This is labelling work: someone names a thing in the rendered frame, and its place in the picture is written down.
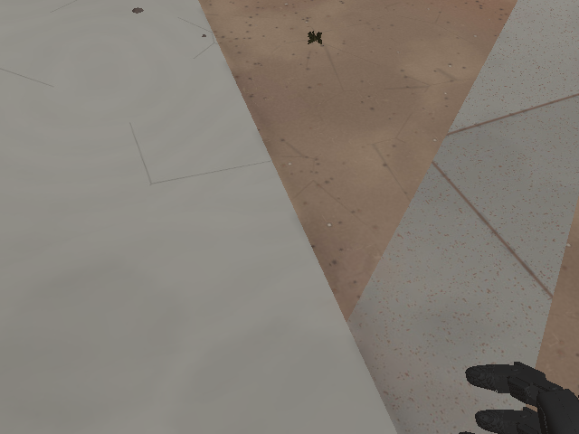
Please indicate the right robot hand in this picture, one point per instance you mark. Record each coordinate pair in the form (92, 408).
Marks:
(557, 408)

